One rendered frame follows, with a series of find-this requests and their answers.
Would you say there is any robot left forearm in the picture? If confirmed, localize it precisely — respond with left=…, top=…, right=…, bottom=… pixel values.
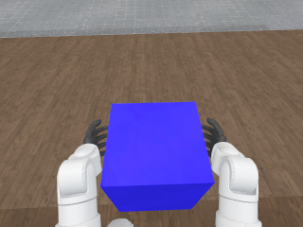
left=55, top=143, right=102, bottom=227

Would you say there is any left robot hand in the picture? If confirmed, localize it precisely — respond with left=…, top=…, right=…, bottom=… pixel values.
left=83, top=119, right=109, bottom=157

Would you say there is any robot right forearm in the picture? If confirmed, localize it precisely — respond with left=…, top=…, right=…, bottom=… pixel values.
left=210, top=142, right=262, bottom=227

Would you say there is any carton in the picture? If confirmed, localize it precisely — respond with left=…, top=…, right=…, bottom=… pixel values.
left=100, top=101, right=215, bottom=212

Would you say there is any right robot hand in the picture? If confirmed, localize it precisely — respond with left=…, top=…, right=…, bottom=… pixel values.
left=201, top=117, right=226, bottom=158

